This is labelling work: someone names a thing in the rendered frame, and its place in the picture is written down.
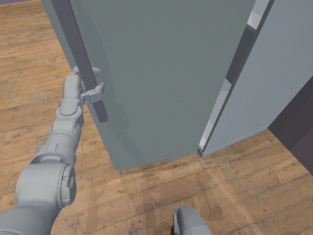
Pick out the robot left forearm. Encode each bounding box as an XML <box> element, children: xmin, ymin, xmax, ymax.
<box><xmin>14</xmin><ymin>97</ymin><xmax>84</xmax><ymax>203</ymax></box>

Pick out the robot left hand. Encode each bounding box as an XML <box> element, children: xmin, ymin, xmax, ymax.
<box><xmin>63</xmin><ymin>66</ymin><xmax>105</xmax><ymax>106</ymax></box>

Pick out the fridge door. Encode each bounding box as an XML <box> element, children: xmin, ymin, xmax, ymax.
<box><xmin>41</xmin><ymin>0</ymin><xmax>256</xmax><ymax>170</ymax></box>

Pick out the handle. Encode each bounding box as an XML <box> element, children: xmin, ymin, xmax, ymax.
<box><xmin>51</xmin><ymin>0</ymin><xmax>109</xmax><ymax>123</ymax></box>

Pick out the robot right thigh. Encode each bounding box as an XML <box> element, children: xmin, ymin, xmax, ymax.
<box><xmin>172</xmin><ymin>207</ymin><xmax>212</xmax><ymax>235</ymax></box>

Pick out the left robot upper arm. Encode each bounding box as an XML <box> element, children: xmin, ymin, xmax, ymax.
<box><xmin>0</xmin><ymin>163</ymin><xmax>77</xmax><ymax>235</ymax></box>

